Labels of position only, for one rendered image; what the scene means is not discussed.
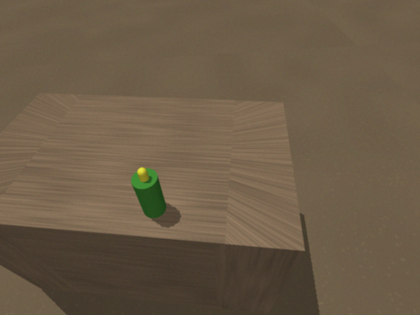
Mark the bottle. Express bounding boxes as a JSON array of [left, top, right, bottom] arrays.
[[131, 167, 166, 219]]

